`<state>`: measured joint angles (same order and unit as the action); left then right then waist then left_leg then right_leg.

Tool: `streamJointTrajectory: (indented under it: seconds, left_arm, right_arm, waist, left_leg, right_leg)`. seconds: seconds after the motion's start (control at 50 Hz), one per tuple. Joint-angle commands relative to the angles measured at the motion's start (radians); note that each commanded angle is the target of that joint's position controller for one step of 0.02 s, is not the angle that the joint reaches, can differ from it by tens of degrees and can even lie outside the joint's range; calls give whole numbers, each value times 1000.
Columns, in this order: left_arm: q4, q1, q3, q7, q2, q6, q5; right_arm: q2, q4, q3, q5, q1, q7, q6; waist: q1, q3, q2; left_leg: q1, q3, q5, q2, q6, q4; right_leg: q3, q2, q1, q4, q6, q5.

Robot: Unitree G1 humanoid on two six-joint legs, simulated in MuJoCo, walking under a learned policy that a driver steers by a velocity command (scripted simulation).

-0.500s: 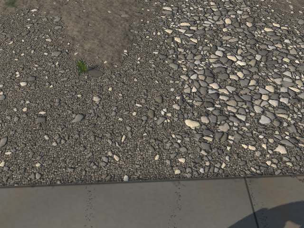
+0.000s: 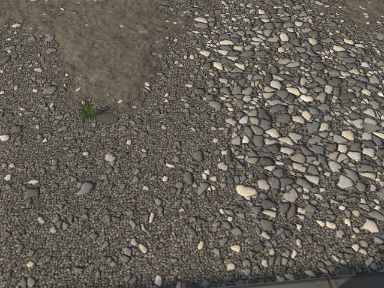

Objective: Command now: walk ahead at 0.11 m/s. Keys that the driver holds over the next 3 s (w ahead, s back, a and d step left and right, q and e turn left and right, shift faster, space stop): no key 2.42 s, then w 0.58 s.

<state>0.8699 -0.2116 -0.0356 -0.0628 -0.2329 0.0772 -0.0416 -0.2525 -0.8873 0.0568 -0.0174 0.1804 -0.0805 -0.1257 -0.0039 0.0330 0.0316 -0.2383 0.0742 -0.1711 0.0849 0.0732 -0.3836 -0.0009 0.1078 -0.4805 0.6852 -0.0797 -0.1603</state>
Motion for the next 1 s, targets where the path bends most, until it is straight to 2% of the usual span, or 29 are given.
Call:
streamJointTrajectory:
  seconds: [0.02,0.04,0.06,0.08,0.1,0.12,0.16,0.2,0.28,0.52,1.0]
  left_arm:
    - [2,-151,-22,25,-94,18,12]
    - [-21,-101,-23,30,-111,28,32]
    - [-60,14,-22,24,-157,35,59]
    - [-70,84,-23,6,-164,32,53]
    - [-58,79,-32,-2,-168,22,44]
    - [-53,84,-33,-2,-162,18,42]
    - [-37,58,-28,2,-123,9,40]
    - [-25,48,-34,5,-136,5,39]
    - [-23,89,-33,5,-135,9,44]
    - [6,182,-43,12,-163,5,42]
    - [127,230,-43,25,-170,-6,38]
  right_arm:
    - [-88,77,18,23,-104,-30,-4]
    - [-55,75,8,34,-72,-36,6]
    - [-47,70,10,38,58,-26,19]
    - [-80,49,22,38,146,-4,26]
    - [-135,69,36,26,71,8,33]
    - [-144,85,40,22,33,14,33]
    - [-113,91,31,35,3,4,28]
    - [-106,99,33,37,-17,-4,26]
    - [-120,106,45,32,-22,3,28]
    - [-140,92,55,27,-12,9,32]
    - [-163,22,48,21,18,1,39]
  waist:
    - [-85,-105,-38]
    - [-62,-114,-17]
    - [44,-149,41]
    - [89,-163,73]
    - [54,-129,50]
    - [41,-125,31]
    - [5,-104,5]
    - [-14,-108,2]
    - [-13,-121,8]
    - [-14,-85,-4]
    - [-14,-50,-30]
  left_leg:
    - [-56,-181,398,-270,153,-19]
    - [-24,-177,301,-229,103,-43]
    - [38,-124,129,-138,25,-48]
    - [92,-69,53,-83,-12,-42]
    - [116,-70,64,-87,-1,-48]
    - [107,-89,107,-103,20,-41]
    - [45,-112,99,-118,32,-2]
    - [41,-109,134,-112,23,-4]
    - [65,-95,217,-101,5,-32]
    - [31,-102,126,-99,-6,-30]
    - [70,-124,100,-122,6,-5]
  right_leg:
    - [-4,18,247,-135,43,170]
    - [-20,34,259,-194,81,301]
    - [-76,78,256,-227,167,426]
    - [-96,86,206,-243,215,265]
    - [-62,47,154,-247,178,175]
    - [-43,25,156,-235,145,149]
    - [-22,5,216,-212,111,115]
    - [-11,2,245,-200,117,140]
    - [4,1,258,-182,115,197]
    - [19,-13,289,-178,101,136]
    - [41,-38,305,-229,89,106]
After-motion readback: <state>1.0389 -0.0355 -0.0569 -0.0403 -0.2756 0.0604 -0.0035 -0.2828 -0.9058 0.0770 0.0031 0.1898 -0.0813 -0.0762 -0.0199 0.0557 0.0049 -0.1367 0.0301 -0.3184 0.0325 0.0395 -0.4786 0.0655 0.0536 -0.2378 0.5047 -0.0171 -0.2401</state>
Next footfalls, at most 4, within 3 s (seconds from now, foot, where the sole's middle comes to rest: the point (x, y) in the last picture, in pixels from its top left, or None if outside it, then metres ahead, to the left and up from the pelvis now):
0.04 right None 0.12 -0.14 -0.78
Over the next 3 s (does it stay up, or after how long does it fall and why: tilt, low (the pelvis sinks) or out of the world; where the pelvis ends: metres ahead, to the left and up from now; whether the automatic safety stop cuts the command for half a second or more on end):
stays up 0.24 -0.06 0.00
